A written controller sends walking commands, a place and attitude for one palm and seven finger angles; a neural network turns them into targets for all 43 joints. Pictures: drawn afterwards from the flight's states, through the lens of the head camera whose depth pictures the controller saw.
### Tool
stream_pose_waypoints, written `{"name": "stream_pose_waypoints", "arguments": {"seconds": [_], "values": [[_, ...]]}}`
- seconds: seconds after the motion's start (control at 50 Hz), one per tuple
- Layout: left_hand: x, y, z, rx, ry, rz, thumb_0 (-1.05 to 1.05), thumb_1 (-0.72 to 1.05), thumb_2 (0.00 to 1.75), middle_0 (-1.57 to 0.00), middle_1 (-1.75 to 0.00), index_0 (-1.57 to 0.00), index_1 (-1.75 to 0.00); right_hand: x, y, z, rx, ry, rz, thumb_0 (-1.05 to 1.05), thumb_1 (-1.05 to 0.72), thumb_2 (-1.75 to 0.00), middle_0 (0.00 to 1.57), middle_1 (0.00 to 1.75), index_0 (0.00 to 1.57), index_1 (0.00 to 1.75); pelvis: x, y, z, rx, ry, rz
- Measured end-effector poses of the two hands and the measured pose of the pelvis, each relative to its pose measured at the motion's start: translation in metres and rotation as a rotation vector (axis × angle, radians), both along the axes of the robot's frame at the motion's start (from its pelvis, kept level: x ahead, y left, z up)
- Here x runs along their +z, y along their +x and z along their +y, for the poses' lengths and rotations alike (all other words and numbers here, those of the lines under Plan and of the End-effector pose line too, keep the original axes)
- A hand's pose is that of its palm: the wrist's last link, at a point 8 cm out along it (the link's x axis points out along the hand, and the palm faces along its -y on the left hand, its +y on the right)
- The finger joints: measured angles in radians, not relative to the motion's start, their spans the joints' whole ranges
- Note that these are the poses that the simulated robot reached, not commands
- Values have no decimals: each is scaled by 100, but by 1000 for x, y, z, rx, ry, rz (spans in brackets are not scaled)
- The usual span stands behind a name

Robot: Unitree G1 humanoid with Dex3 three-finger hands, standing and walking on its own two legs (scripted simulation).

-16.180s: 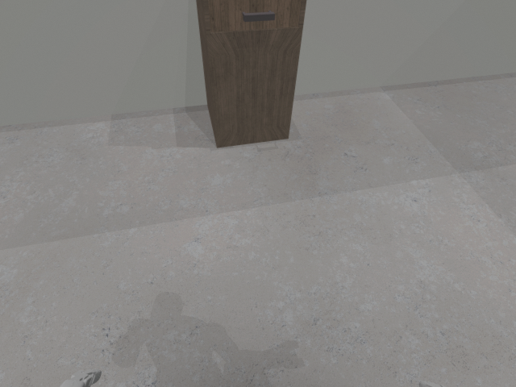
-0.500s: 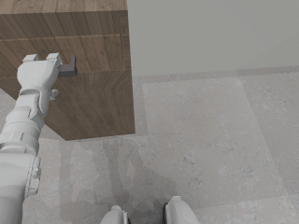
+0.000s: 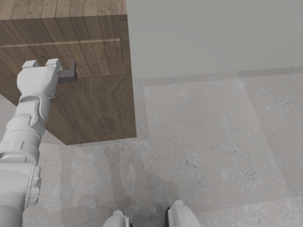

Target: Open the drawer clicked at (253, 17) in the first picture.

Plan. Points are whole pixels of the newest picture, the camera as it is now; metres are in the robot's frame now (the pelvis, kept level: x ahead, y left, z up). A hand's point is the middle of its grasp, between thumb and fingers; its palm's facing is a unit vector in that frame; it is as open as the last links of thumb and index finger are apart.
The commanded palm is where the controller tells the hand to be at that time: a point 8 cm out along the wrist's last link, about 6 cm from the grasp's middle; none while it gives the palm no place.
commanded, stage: pull the drawer open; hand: left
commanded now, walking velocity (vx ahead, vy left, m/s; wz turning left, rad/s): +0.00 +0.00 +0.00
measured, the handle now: (51, 71) +0.54 +0.26 +0.02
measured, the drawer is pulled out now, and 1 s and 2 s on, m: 0.00 0.05 0.19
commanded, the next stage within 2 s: none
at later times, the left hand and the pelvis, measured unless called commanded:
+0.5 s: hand (47, 103) +0.45 +0.26 +0.00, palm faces -0.04 -0.01 -1.00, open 6.1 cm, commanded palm +0.43 +0.25 +0.05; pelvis +0.01 +0.00 +0.01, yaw +2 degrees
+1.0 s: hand (47, 107) +0.43 +0.26 +0.00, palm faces -0.06 -0.02 -1.00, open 6.1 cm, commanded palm +0.39 +0.24 +0.05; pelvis -0.01 -0.01 +0.01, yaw +0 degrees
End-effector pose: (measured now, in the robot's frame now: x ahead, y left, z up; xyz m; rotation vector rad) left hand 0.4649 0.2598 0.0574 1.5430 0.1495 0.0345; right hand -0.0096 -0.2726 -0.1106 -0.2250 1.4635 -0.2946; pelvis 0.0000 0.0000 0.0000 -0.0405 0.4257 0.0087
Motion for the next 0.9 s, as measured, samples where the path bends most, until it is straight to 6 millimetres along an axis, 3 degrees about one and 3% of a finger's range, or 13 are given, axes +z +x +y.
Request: {"name": "stream_pose_waypoints", "arguments": {"seconds": [0.16,0.32,0.5,0.62,0.9], "values": [[-1,-16,0,-10,-12,-13,1,69,76,-27,-135,-34,-133,2,15,5,-1,24,-17,0,-91,-90,21,30,20,30,6,9,2,-9,3,-18],[-2,-37,-1,-15,-16,-32,1,69,77,-27,-135,-34,-133,3,54,7,28,42,-96,0,-91,-90,21,30,20,30,12,17,3,-8,5,-40],[-1,-38,-3,-6,16,-29,0,66,80,-31,-134,-35,-134,-2,81,2,104,24,-152,0,-91,-90,21,30,20,30,6,7,-2,29,7,-45],[0,-37,-4,12,22,-7,1,66,79,-31,-132,-36,-135,-3,69,-3,95,18,-158,0,-91,-90,21,30,20,30,4,-1,-6,27,11,-48],[-1,-39,-5,14,24,-6,1,67,78,-30,-132,-34,-135,-5,1,-11,16,10,-39,0,-91,-90,21,30,20,30,2,-11,-11,7,16,-41]]}}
